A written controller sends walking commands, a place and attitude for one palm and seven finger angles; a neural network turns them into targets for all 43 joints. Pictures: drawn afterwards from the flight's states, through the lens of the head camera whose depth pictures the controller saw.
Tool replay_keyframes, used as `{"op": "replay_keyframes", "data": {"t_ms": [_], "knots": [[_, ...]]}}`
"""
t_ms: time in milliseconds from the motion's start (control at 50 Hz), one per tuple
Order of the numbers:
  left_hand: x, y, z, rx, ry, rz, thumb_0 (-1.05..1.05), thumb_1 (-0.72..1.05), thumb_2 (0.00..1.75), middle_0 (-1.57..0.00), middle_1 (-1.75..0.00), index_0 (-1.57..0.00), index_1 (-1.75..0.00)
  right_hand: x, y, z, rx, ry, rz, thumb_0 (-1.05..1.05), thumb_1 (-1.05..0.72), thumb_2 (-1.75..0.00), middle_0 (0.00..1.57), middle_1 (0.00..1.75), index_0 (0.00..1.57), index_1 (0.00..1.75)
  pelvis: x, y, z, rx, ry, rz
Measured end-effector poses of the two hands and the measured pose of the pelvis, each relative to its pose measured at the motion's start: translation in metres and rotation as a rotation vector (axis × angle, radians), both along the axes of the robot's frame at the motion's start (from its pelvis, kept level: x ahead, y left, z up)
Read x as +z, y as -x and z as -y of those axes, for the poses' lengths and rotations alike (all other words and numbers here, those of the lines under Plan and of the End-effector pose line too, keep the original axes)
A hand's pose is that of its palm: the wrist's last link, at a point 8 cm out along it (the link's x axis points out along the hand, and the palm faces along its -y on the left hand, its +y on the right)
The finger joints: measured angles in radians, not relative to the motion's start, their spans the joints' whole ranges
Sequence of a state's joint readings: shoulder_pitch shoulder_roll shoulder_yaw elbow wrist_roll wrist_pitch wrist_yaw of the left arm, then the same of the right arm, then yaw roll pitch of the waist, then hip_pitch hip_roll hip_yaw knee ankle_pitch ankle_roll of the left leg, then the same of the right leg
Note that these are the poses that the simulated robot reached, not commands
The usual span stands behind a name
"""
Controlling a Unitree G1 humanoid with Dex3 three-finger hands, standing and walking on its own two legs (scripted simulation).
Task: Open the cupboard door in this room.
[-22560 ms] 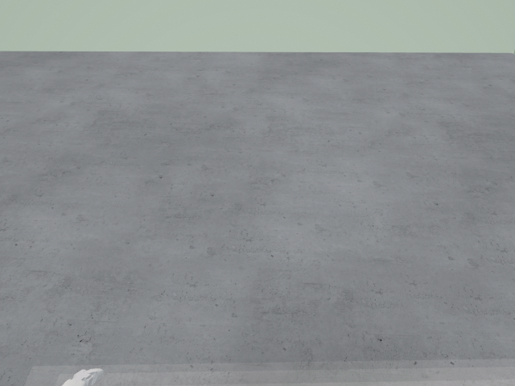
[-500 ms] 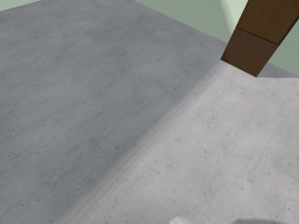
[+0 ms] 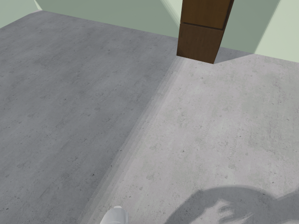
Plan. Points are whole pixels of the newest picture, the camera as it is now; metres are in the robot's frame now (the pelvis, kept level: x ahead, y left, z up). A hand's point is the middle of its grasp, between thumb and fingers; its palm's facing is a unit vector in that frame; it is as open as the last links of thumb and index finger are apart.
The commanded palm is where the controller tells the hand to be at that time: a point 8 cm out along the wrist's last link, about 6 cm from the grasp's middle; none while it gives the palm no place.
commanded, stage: turn or walk to find it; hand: left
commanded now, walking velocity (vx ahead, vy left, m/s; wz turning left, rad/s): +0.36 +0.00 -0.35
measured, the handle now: out of the picture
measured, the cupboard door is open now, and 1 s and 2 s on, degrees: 0 0 0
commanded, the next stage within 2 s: stand and wait in 1.46 s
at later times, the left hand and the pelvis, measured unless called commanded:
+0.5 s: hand (98, 160) +0.35 +0.22 -0.16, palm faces -0.17 -0.96 -0.21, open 7.4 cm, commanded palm none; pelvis +0.21 +0.04 +0.00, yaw -11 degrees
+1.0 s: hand (131, 132) +0.48 +0.11 -0.16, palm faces -0.18 -0.95 -0.26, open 7.2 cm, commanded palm none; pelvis +0.40 -0.08 +0.00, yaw -14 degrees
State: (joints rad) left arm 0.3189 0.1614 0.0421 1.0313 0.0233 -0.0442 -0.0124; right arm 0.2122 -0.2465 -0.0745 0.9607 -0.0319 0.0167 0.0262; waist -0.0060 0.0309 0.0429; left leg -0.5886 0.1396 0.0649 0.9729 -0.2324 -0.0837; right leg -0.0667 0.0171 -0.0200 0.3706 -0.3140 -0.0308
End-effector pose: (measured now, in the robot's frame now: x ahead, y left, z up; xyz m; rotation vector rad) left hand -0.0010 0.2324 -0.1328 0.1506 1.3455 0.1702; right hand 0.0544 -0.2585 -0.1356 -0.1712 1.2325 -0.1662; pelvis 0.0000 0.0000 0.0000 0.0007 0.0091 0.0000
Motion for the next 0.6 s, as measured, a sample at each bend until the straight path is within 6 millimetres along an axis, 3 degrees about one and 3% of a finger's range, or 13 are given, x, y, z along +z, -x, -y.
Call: {"op": "replay_keyframes", "data": {"t_ms": [140,200,240,300,420,500,600], "knots": [[-0.020,-0.018,-0.022,0.029,0.027,-0.133,0.01,0.90,0.90,-0.21,-0.30,-0.20,-0.30,0.003,-0.106,-0.033,0.051,0.017,0.100,0.01,-0.91,-0.90,0.20,0.30,0.20,0.30,-0.012,-0.061,-0.025,-0.040,0.023,-0.009],[-0.037,-0.043,-0.041,0.019,0.035,-0.176,0.01,0.90,0.90,-0.21,-0.30,-0.20,-0.30,0.000,-0.146,-0.049,0.057,0.042,0.169,0.01,-0.91,-0.90,0.20,0.30,0.20,0.30,-0.025,-0.091,-0.040,-0.074,0.021,-0.002],[-0.039,-0.072,-0.052,-0.013,0.031,-0.175,0.01,0.91,0.90,-0.21,-0.30,-0.20,-0.30,0.002,-0.156,-0.057,0.032,0.042,0.190,0.00,-0.91,-0.90,0.20,0.30,0.20,0.30,-0.024,-0.106,-0.046,-0.109,0.018,0.009],[-0.030,-0.134,-0.064,-0.082,0.022,-0.111,0.01,0.91,0.90,-0.20,-0.30,-0.20,-0.30,0.007,-0.150,-0.066,-0.038,0.030,0.164,0.00,-0.91,-0.90,0.20,0.30,0.20,0.30,-0.014,-0.129,-0.051,-0.141,0.019,0.019],[-0.006,-0.273,-0.058,-0.185,0.004,0.103,0.01,0.91,0.90,-0.20,-0.30,-0.20,-0.30,0.007,-0.106,-0.071,-0.193,0.017,-0.010,-0.01,-0.94,-0.90,0.20,0.30,0.20,0.30,0.001,-0.176,-0.050,-0.177,0.005,0.010],[0.004,-0.350,-0.034,-0.249,0.013,0.196,0.01,0.91,0.90,-0.20,-0.30,-0.19,-0.30,0.004,-0.075,-0.074,-0.275,-0.012,-0.151,0.00,-0.93,-0.90,0.20,0.30,0.20,0.30,0.002,-0.208,-0.041,-0.196,-0.009,0.005],[0.006,-0.430,0.017,-0.349,0.034,0.238,0.01,0.91,0.90,-0.20,-0.30,-0.19,-0.30,-0.002,-0.054,-0.081,-0.371,-0.076,-0.299,0.00,-0.92,-0.90,0.20,0.30,0.20,0.30,-0.003,-0.250,-0.018,-0.226,-0.022,0.001]]}}
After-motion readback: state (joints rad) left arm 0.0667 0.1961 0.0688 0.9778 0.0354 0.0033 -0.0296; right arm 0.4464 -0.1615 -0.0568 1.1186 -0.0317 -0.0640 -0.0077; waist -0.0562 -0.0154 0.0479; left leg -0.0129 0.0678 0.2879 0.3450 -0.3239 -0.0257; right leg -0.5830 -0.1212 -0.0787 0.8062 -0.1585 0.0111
